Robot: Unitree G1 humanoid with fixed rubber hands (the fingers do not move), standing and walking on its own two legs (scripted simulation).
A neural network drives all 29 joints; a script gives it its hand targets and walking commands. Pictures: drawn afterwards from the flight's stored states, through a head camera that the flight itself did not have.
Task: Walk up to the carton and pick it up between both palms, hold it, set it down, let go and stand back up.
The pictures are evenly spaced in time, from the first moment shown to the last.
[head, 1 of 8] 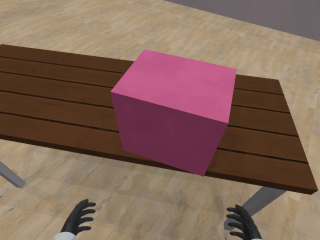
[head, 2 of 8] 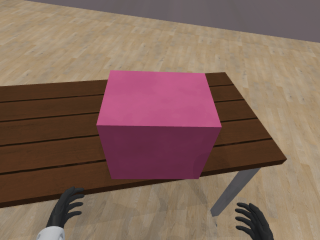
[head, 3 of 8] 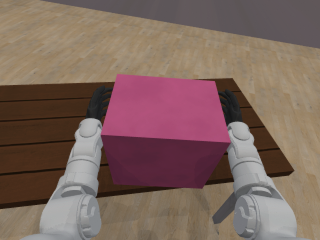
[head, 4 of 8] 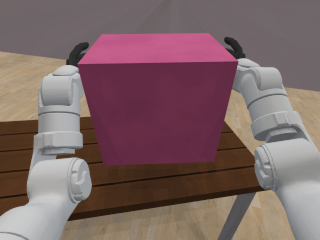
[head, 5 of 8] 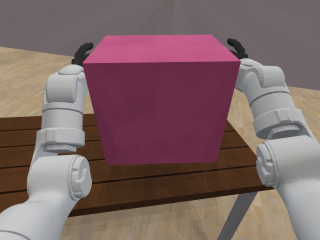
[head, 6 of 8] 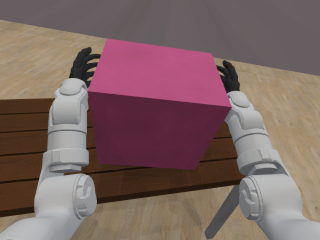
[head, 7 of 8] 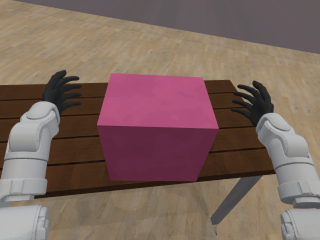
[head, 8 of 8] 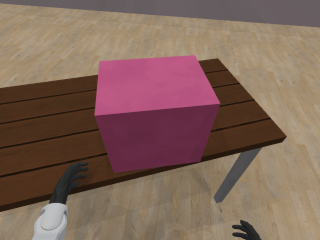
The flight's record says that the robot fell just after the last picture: no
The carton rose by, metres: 0.24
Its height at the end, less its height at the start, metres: +0.00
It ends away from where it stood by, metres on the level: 0.01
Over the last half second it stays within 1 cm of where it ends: yes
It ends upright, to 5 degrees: yes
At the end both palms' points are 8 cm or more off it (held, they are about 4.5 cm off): yes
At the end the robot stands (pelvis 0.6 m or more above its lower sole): yes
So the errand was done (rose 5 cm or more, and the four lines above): yes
